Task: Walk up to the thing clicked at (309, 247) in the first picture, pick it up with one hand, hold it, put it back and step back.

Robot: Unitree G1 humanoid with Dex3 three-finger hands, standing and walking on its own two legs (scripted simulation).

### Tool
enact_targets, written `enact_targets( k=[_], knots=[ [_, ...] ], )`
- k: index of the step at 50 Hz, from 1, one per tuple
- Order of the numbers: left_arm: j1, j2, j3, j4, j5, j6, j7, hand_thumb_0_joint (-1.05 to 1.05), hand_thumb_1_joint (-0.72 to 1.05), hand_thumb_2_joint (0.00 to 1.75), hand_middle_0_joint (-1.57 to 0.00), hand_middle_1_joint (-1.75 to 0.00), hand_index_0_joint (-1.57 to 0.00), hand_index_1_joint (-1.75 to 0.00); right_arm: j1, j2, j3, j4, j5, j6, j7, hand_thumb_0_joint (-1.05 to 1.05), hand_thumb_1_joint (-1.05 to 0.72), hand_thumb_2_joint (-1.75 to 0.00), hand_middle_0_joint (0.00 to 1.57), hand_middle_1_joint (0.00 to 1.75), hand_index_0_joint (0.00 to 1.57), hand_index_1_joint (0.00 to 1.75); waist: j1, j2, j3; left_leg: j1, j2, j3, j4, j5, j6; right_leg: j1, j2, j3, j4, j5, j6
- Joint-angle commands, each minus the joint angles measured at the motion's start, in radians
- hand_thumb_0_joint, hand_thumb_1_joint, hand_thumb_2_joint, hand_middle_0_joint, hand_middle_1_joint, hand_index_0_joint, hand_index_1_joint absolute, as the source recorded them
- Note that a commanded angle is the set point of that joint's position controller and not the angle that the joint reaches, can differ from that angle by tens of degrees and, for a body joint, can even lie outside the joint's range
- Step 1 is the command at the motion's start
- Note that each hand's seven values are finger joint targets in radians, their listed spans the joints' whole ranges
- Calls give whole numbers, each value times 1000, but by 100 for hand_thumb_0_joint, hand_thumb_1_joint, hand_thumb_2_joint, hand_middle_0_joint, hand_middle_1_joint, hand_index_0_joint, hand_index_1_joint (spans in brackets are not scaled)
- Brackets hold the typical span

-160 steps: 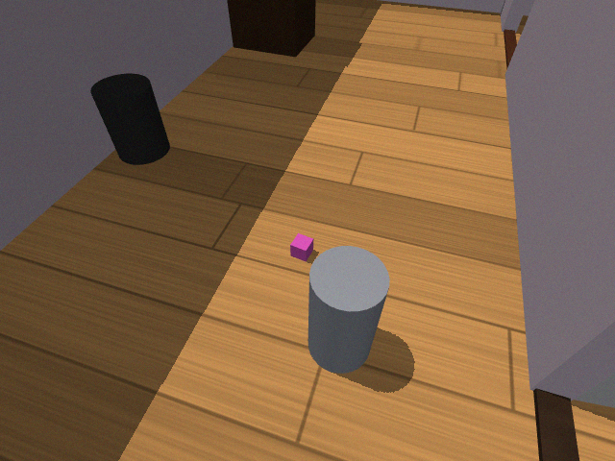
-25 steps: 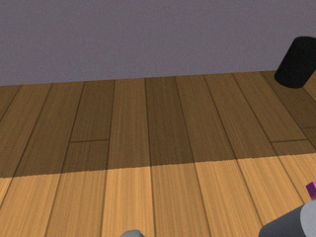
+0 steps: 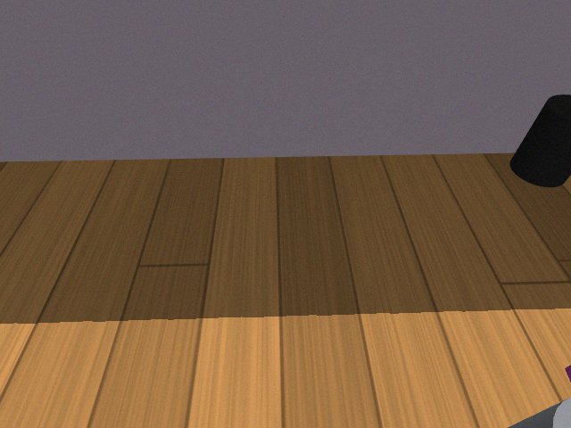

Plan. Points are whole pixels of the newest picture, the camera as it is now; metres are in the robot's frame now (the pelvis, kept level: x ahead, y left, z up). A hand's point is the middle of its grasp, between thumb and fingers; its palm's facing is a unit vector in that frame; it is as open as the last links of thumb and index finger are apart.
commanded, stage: walk up
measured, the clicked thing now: out of the picture +0.44 -0.99 -0.73
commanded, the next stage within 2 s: stand in 0.44 s
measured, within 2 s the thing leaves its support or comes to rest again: neither
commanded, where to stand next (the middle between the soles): +0.07 +0.00 m, yaw -2 degrees
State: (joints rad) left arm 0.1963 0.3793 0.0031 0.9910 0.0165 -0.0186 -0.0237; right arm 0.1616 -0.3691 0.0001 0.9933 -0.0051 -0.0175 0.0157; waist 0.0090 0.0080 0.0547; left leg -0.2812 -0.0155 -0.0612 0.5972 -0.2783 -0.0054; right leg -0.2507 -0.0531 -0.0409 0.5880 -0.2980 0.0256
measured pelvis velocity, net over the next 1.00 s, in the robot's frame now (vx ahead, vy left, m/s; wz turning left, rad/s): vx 0.00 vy -0.01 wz -0.01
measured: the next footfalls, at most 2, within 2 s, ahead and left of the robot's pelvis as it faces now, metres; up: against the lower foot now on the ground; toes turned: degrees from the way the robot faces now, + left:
none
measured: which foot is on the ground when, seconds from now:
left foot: down 0.00-1.00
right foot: down 0.00-1.00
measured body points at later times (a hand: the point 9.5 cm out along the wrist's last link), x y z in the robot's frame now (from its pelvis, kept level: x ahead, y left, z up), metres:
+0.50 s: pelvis +0.01 -0.01 +0.02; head +0.02 +0.00 +0.47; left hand +0.10 +0.30 -0.11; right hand +0.10 -0.31 -0.11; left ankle +0.03 +0.13 -0.73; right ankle +0.01 -0.14 -0.73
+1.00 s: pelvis +0.00 -0.01 +0.02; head +0.01 -0.02 +0.47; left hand +0.08 +0.29 -0.11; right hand +0.08 -0.31 -0.12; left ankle +0.03 +0.13 -0.73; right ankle +0.01 -0.14 -0.73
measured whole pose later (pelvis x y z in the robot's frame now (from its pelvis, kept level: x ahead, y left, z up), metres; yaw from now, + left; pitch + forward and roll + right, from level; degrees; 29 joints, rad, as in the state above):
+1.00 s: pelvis +0.00 -0.01 +0.02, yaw -1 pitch -3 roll +0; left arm 0.10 0.36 0.00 1.15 0.01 -0.02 -0.02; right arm 0.08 -0.35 0.00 1.16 -0.01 -0.01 0.02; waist 0.00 0.00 0.06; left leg -0.13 0.01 -0.06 0.32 -0.14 -0.03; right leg -0.12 -0.03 -0.04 0.34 -0.17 0.01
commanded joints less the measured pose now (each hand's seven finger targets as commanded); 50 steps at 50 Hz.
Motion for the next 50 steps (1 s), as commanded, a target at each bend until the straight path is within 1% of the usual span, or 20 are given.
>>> enact_targets(
  k=[1, 2, 3, 5, 6, 12, 17, 18, 21, 22, 23, 29, 32, 35, 37, 41, 42, 45, 48, 50],
  knots=[
    [-83, 231, 58, -41, -12, -31, 22, 0, 90, 90, -20, -30, -20, -30, -47, -212, -50, -30, 4, -33, -18, 0, -90, -90, 20, 30, 20, 30, -7, -41, -61, 35, 74, -89, -139, 124, 50, 46, -106, 127, -193, 94, -86],
    [-88, 230, 57, -37, -14, -31, 22, 0, 90, 90, -20, -30, -20, -30, -44, -214, -50, -20, 5, -34, -19, 0, -90, -90, 20, 30, 20, 30, -9, -37, -87, 58, 82, -87, -143, 166, 51, 69, -107, 118, -188, 130, -84],
    [-91, 224, 56, -26, -17, -29, 23, 0, 90, 90, -20, -30, -20, -30, -58, -213, -47, -12, 5, -33, -19, 0, -90, -90, 20, 30, 20, 30, 0, -25, -78, 62, 82, -90, -152, 177, 48, 63, -101, 109, -193, 133, -77],
    [-110, 217, 54, -16, -16, -26, 24, 0, 90, 90, -20, -30, -20, -30, -60, -215, -47, 3, 4, -33, -21, 0, -90, -90, 20, 30, 20, 30, -3, -20, -104, 70, 101, -97, -174, 215, 53, 110, -94, 88, -193, 159, -71],
    [-111, 213, 55, -4, -17, -24, 24, 0, 90, 90, -20, -30, -20, -30, -71, -214, -46, 8, 3, -32, -21, 0, -90, -90, 20, 30, 20, 30, 3, -13, -102, 69, 104, -97, -181, 232, 53, 116, -89, 79, -195, 165, -67],
    [-141, 201, 52, 40, -19, -19, 24, 0, 90, 90, -20, -30, -20, -30, -96, -208, -42, 47, 3, -28, -24, 0, -90, -90, 20, 30, 20, 30, 7, 12, -100, 85, 113, -94, -227, 267, 43, 161, -87, 69, -234, 176, -58],
    [-172, 201, 52, 65, -13, -15, 22, 0, 90, 90, -20, -30, -20, -30, -114, -207, -41, 67, -1, -23, -25, 0, -90, -90, 20, 30, 20, 30, 0, 10, -78, 70, 110, -92, -266, 204, 37, 169, -84, 65, -269, 136, -51],
    [-165, 198, 51, 72, -15, -15, 22, 0, 90, 90, -20, -30, -20, -30, -118, -205, -41, 70, -1, -23, -24, 0, -90, -90, 20, 30, 20, 30, 4, 13, -85, 88, 111, -92, -267, 219, 37, 171, -87, 67, -272, 140, -50],
    [-178, 198, 54, 77, -12, -16, 22, 0, 90, 90, -20, -30, -20, -30, -111, -203, -39, 78, -1, -23, -25, 0, -90, -90, 20, 30, 20, 30, -2, -2, -103, 103, 109, -81, -265, 252, 33, 190, -91, 66, -282, 173, -48],
    [-176, 198, 43, 84, -14, -17, 24, 0, 90, 90, -20, -30, -20, -30, -151, -191, -40, 73, 1, -22, -24, 0, -90, -90, 20, 30, 20, 30, 4, 2, -67, 124, 119, -86, -270, 313, 19, 156, -93, 86, -288, 231, -46],
    [-172, 194, 43, 87, -15, -18, 25, 0, 90, 90, -20, -30, -20, -30, -143, -195, -41, 73, 2, -22, -24, 0, -90, -90, 20, 30, 20, 30, -2, 8, -85, 149, 123, -80, -269, 324, 17, 160, -93, 83, -292, 237, -42],
    [-175, 197, 40, 98, -16, -21, 27, 0, 90, 90, -20, -30, -20, -30, -143, -194, -42, 89, 4, -15, -23, 0, -90, -90, 20, 30, 20, 30, -5, -7, -107, 161, 129, -74, -296, 299, 16, 187, -90, 85, -308, 233, -39],
    [-172, 194, 38, 101, -15, -21, 27, 0, 90, 90, -20, -30, -20, -30, -147, -191, -42, 90, 3, -15, -23, 0, -90, -90, 20, 30, 20, 30, -5, -3, -128, 183, 133, -65, -294, 328, 14, 199, -94, 86, -302, 268, -40],
    [-162, 196, 38, 108, -15, -18, 27, 0, 90, 90, -20, -30, -20, -30, -150, -192, -42, 95, 3, -14, -22, 0, -90, -90, 20, 30, 20, 30, -4, 0, -104, 181, 132, -66, -309, 289, 14, 180, -89, 88, -312, 225, -39],
    [-170, 196, 37, 106, -13, -15, 27, 0, 90, 90, -20, -30, -20, -30, -143, -190, -41, 98, -1, -11, -21, 0, -90, -90, 20, 30, 20, 30, -7, -5, -72, 152, 127, -66, -327, 228, 11, 156, -84, 87, -325, 154, -39],
    [-161, 197, 36, 105, -11, -14, 25, 0, 90, 90, -20, -30, -20, -30, -144, -189, -42, 101, -2, -10, -18, 0, -90, -90, 20, 30, 20, 30, -1, -1, -66, 137, 123, -66, -332, 171, 12, 149, -85, 93, -333, 94, -39],
    [-160, 198, 37, 104, -11, -15, 24, 0, 90, 90, -20, -30, -20, -30, -136, -189, -41, 102, -1, -11, -18, 0, -90, -90, 20, 30, 20, 30, -7, -4, -76, 148, 124, -65, -329, 161, 14, 144, -89, 100, -334, 98, -40],
    [-153, 201, 38, 102, -10, -15, 25, 0, 90, 90, -20, -30, -20, -30, -139, -190, -41, 100, -2, -14, -18, 0, -90, -90, 20, 30, 20, 30, -5, -1, -83, 158, 128, -67, -326, 195, 15, 147, -90, 99, -324, 142, -41],
    [-153, 198, 37, 97, -12, -15, 26, 0, 90, 90, -20, -30, -20, -30, -132, -188, -40, 101, -2, -13, -17, 0, -90, -90, 20, 30, 20, 30, -4, -9, -74, 154, 126, -67, -326, 196, 13, 140, -85, 99, -329, 129, -40],
    [-154, 198, 36, 90, -11, -16, 25, 0, 90, 90, -20, -30, -20, -30, -129, -190, -41, 99, -2, -14, -17, 0, -90, -90, 20, 30, 20, 30, -6, -7, -92, 168, 127, -60, -320, 231, 10, 144, -89, 102, -324, 163, -42]
  ],
)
